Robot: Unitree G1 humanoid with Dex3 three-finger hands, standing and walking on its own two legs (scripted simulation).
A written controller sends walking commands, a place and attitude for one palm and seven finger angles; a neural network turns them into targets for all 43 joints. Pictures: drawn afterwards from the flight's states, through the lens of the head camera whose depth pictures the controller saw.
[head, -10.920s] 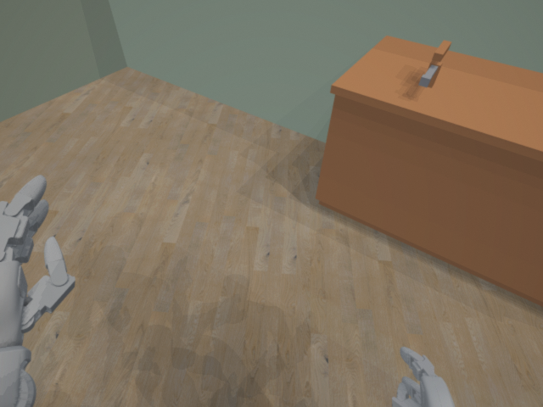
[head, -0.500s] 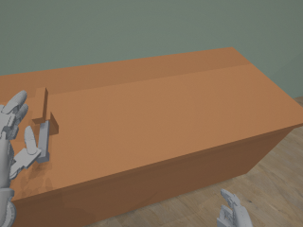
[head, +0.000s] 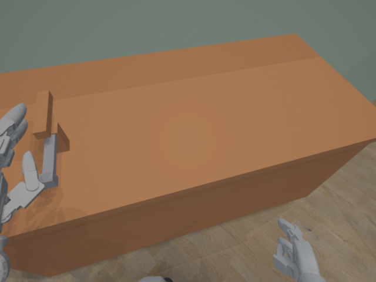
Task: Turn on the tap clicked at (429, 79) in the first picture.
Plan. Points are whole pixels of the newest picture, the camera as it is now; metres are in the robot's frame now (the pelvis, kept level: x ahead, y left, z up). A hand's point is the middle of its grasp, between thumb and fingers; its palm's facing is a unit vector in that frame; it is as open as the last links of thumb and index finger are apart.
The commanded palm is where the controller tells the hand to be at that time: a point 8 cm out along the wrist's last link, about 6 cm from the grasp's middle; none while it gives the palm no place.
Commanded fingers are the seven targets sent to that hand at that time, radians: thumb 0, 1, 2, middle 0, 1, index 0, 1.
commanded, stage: shuffle to correct the standing spot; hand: left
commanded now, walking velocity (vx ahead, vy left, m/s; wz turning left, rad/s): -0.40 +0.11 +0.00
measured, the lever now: (48, 180) +0.30 +0.34 +0.00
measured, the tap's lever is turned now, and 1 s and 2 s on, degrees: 0 0 0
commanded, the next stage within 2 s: come to a stop and stand still in 0.12 s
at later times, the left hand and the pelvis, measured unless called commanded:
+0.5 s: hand (4, 220) +0.17 +0.26 +0.16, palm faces +0.42 -0.84 -0.35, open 7.4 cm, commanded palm +0.11 +0.30 +0.18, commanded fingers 0.00 0.90 0.90 -0.20 -0.30 -0.20 -0.30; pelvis -0.05 +0.02 -0.01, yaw +0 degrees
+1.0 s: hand out of the picture +0.13 +0.28 +0.15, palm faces +0.46 -0.81 -0.35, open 7.5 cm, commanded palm +0.06 +0.31 +0.18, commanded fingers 0.00 0.90 0.90 -0.20 -0.30 -0.20 -0.30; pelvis -0.09 +0.03 -0.01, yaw +2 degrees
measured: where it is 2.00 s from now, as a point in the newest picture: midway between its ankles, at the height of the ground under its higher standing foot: outside the picture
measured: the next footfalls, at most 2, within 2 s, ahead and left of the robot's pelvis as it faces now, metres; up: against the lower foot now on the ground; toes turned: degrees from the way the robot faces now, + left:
left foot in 0.52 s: -0.07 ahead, +0.15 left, +0.00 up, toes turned +1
right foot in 0.92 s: -0.01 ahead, -0.08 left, +0.00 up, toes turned +3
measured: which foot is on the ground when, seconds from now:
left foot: down 0.00-0.36, up 0.38-0.50, down 0.52-1.00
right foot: down 0.00-0.82, up 0.84-0.90, down 0.92-1.00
